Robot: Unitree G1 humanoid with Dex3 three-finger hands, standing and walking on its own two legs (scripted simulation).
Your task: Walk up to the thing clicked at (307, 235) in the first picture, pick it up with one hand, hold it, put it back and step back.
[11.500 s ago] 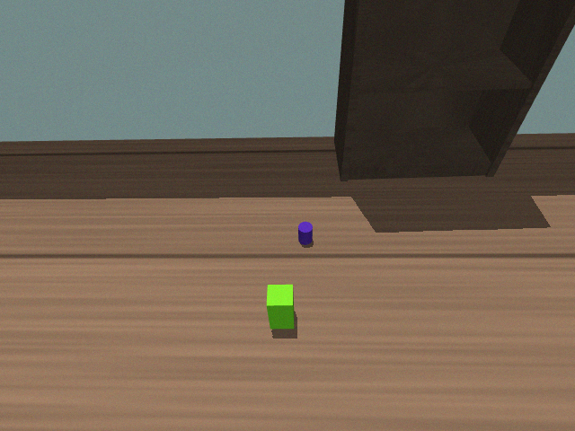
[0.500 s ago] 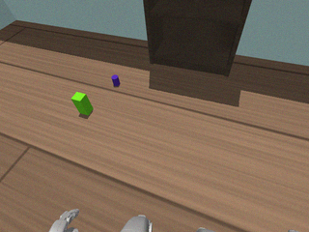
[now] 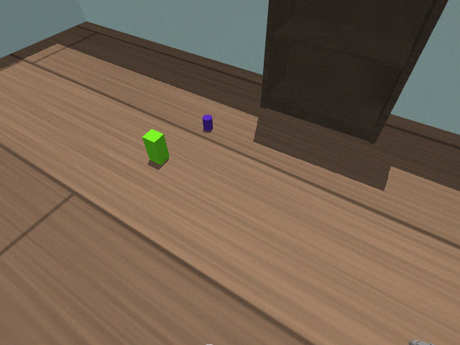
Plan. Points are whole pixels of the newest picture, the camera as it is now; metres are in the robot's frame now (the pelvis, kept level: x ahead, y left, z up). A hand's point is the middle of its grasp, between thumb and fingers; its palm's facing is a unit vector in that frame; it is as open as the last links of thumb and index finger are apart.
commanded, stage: walk up
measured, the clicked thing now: (207, 122) +1.51 +0.22 -0.71
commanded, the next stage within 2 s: stand in 1.06 s
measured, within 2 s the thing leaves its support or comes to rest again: neither
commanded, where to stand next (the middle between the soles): +0.10 -0.01 m, yaw +0 degrees
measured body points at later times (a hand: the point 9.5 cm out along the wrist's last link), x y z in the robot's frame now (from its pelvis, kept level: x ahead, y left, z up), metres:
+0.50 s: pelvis +0.02 +0.00 +0.01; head +0.03 +0.00 +0.46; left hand +0.07 +0.31 -0.12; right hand +0.13 -0.31 -0.11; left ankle +0.05 +0.11 -0.72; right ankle +0.00 -0.16 -0.72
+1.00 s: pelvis +0.03 -0.02 +0.02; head +0.04 -0.01 +0.47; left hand +0.08 +0.30 -0.11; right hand +0.15 -0.32 -0.10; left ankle +0.05 +0.11 -0.72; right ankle +0.00 -0.16 -0.72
